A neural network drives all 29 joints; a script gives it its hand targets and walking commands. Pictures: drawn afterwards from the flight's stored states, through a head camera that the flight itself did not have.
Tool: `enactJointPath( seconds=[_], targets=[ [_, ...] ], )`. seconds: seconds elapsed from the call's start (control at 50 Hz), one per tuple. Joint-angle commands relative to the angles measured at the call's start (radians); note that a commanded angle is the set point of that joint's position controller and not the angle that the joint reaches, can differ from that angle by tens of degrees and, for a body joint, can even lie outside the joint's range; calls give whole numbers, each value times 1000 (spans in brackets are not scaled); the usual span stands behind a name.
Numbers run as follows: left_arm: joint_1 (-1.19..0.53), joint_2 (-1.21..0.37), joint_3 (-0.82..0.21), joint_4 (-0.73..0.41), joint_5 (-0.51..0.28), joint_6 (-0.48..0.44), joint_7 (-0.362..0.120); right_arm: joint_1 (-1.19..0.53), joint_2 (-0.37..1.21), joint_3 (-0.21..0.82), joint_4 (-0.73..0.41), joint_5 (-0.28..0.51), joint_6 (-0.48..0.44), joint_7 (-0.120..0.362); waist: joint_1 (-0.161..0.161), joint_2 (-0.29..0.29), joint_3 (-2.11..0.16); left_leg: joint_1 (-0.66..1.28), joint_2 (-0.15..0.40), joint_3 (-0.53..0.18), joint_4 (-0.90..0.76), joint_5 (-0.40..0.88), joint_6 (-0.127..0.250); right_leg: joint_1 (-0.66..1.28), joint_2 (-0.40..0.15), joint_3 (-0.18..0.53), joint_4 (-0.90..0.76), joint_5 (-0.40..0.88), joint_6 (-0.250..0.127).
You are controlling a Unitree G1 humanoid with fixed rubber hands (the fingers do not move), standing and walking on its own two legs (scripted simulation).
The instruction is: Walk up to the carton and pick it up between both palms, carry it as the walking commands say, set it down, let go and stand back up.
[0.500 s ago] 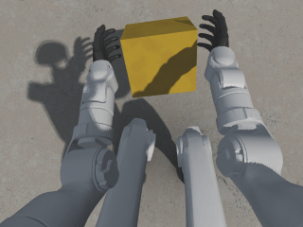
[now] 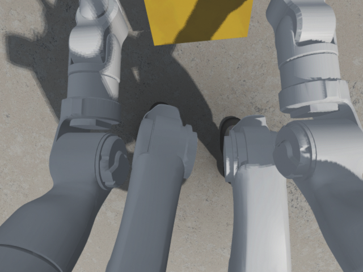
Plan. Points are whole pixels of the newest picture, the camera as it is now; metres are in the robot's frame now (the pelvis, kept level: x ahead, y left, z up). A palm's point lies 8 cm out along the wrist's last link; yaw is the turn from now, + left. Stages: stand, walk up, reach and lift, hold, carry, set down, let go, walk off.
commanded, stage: set down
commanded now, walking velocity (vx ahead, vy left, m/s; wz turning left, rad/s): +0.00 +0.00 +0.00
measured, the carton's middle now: out of the picture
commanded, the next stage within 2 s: none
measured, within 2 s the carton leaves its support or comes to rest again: rests again in 1.96 s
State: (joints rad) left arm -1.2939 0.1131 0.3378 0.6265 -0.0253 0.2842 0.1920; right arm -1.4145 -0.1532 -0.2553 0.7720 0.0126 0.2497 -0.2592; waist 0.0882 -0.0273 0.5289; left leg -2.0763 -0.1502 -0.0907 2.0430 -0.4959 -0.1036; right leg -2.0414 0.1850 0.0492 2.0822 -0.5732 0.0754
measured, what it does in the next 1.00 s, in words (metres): stands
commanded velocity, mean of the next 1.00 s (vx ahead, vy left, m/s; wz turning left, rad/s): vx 0.00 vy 0.00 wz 0.00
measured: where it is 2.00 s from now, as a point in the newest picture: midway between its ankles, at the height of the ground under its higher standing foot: (193, 154)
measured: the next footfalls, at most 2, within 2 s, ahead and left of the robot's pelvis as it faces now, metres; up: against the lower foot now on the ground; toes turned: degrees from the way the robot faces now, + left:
none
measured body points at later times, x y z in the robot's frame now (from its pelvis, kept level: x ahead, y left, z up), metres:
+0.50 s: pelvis +0.03 +0.00 -0.03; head +0.39 +0.02 +0.24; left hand +0.55 +0.20 -0.19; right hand +0.60 -0.09 -0.19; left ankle +0.14 +0.13 -0.38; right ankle +0.12 -0.11 -0.38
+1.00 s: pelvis +0.04 +0.00 -0.03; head +0.40 +0.01 +0.23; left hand +0.56 +0.20 -0.20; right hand +0.61 -0.09 -0.20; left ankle +0.14 +0.12 -0.38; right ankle +0.12 -0.11 -0.38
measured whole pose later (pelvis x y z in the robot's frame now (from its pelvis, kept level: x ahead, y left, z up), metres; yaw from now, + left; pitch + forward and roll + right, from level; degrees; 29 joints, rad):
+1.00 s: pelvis +0.04 +0.00 -0.03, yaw -1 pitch +40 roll +1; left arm -1.30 0.12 0.51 0.87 0.14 0.15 -0.01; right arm -1.44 -0.18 -0.33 1.06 -0.08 0.11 -0.08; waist 0.10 -0.03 0.27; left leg -2.26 -0.07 -0.04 2.17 -0.61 -0.05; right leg -2.23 0.17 0.03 2.21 -0.67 0.05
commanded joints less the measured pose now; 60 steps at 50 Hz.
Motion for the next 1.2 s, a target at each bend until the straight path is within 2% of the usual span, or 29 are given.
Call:
enactJointPath(
  seconds=[0.0,0.02,0.06,0.14,0.16,0.18,0.2,0.24,0.28,0.32,0.34,0.36,0.4,0.42,0.44,0.54,0.6,0.64,0.66,0.7,0.8,0.88,0.92,0.96,0.98,1.02,1.1,1.14,1.18],
  targets=[
    [-882,-794,-623,-260,-156,-50,-264,-680,985,544,-146,159,-2,296,28,19,-2295,913,27,190,-93,460,52,692,7,-116,-117,388,-58],
    [-834,-771,-571,-122,-117,-41,-267,-674,947,487,-47,130,-2,305,50,4,-2094,825,33,190,-105,354,51,600,-5,-117,-129,282,-56],
    [-851,-817,-549,-23,-89,-38,-289,-606,953,377,115,69,0,343,11,30,-1767,690,35,169,-138,171,51,387,-6,-112,-143,123,-79],
    [-814,-811,-430,46,-21,-80,-318,-558,967,302,185,-2,-30,373,-9,-2,-1587,580,27,172,-102,190,68,321,-1,-125,-113,136,-72],
    [-751,-840,-407,72,-5,-77,-322,-579,977,305,155,15,-41,379,30,33,-1565,593,15,178,-107,215,73,284,7,-123,-117,139,-74],
    [-769,-849,-405,70,-16,-80,-329,-578,969,298,155,3,-46,377,8,-1,-1578,567,20,180,-88,212,75,307,7,-115,-123,139,-75],
    [-709,-822,-372,151,15,-75,-336,-562,952,288,211,-1,-48,384,58,11,-1470,482,23,177,-96,195,76,258,2,-108,-110,135,-75],
    [-712,-779,-329,119,28,-90,-340,-571,926,276,213,-10,-62,382,56,-19,-1372,451,14,163,-86,239,90,191,8,-106,-104,162,-72],
    [-693,-783,-328,118,9,-101,-344,-505,905,276,248,-33,-67,373,15,-96,-1325,414,22,146,-79,268,86,207,8,-116,-104,195,-63],
    [-630,-743,-266,207,43,-97,-355,-463,892,241,317,-48,-68,374,46,-92,-1258,364,25,152,-69,237,91,148,5,-101,-107,171,-64],
    [-612,-743,-260,223,44,-95,-358,-458,866,223,316,-64,-74,371,19,-108,-1246,362,30,148,-70,219,88,142,10,-110,-107,163,-65],
    [-608,-719,-247,225,58,-95,-365,-450,845,206,300,-68,-79,371,27,-104,-1207,351,29,132,-69,242,92,99,10,-107,-98,178,-68],
    [-591,-671,-234,199,79,-106,-368,-425,852,215,317,-59,-82,365,53,-79,-1254,350,37,146,-47,276,86,157,13,-88,-88,226,-65],
    [-540,-695,-223,231,101,-103,-365,-451,861,223,315,-42,-88,367,93,-55,-1253,339,31,155,-61,280,90,156,24,-92,-79,235,-61],
    [-542,-668,-217,229,104,-101,-370,-421,869,226,335,-45,-85,368,95,-80,-1253,335,36,152,-59,281,92,168,23,-85,-90,249,-61],
    [-501,-680,-243,217,86,-105,-396,-349,841,219,327,-41,-98,349,59,-31,-1250,299,39,161,-29,369,71,204,28,-74,-83,368,-68],
    [-432,-683,-235,245,115,-100,-394,-345,842,238,306,-27,-103,350,87,-34,-1236,306,38,147,-31,372,80,182,26,-73,-68,349,-64],
    [-422,-688,-229,245,100,-104,-408,-342,840,268,299,-41,-99,351,71,-87,-1226,242,34,148,-7,368,83,226,14,-66,-70,377,-62],
    [-387,-703,-224,252,115,-102,-401,-343,832,256,281,-37,-106,350,77,-58,-1223,286,34,141,-22,401,84,188,16,-72,-61,382,-58],
    [-391,-698,-227,279,115,-95,-404,-317,821,236,313,-53,-98,349,40,-79,-1188,268,37,136,-18,367,85,184,14,-83,-68,360,-60],
    [-410,-638,-217,290,136,-91,-395,-314,791,220,351,-59,-87,361,68,-42,-1138,274,42,129,-31,317,85,128,9,-80,-51,292,-65],
    [-404,-629,-206,276,140,-91,-394,-313,777,196,333,-66,-90,367,45,-42,-1137,292,40,137,-25,292,89,126,7,-74,-66,259,-69],
    [-386,-644,-179,308,159,-88,-393,-320,765,199,351,-75,-83,373,67,-51,-1090,263,39,128,-31,273,94,90,7,-78,-54,241,-71],
    [-366,-636,-179,355,145,-82,-395,-300,732,173,382,-99,-81,370,26,-81,-1045,257,41,127,-24,238,90,91,-4,-92,-65,207,-63],
    [-378,-622,-165,318,164,-85,-397,-278,744,162,371,-95,-84,376,35,-33,-1045,239,34,131,-33,247,89,89,5,-84,-70,228,-72],
    [-390,-624,-172,334,149,-82,-402,-311,714,160,359,-107,-84,379,18,-60,-1061,266,38,118,-28,251,91,85,-2,-92,-53,222,-73],
    [-346,-600,-147,371,169,-80,-397,-311,714,163,384,-99,-76,387,57,-53,-1032,263,43,120,-22,255,102,64,-7,-75,-53,215,-69],
    [-355,-582,-134,364,171,-82,-397,-266,702,141,398,-121,-73,388,34,-80,-1021,256,40,112,-29,252,100,53,0,-91,-55,217,-65],
    [-324,-592,-133,368,178,-81,-402,-270,682,130,395,-124,-78,388,30,-41,-1002,241,37,123,-17,256,98,60,-7,-74,-55,218,-72]
  ],
)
